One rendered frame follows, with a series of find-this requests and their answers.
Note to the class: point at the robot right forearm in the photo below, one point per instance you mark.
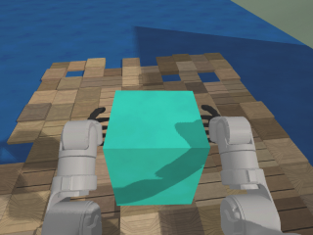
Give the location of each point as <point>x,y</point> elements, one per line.
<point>240,169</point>

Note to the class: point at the robot left forearm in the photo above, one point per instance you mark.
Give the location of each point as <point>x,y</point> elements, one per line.
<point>77,161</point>

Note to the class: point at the carton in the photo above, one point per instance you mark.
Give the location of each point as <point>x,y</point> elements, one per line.
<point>155,147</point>

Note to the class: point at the right robot upper arm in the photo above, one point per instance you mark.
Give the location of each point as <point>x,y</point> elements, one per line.
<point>249,214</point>

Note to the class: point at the robot right hand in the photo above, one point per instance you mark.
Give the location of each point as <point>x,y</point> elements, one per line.
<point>208,117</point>

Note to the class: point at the robot left hand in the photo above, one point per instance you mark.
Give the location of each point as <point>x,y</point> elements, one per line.
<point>94,115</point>

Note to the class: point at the left robot upper arm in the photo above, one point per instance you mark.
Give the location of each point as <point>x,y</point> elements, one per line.
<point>73,218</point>

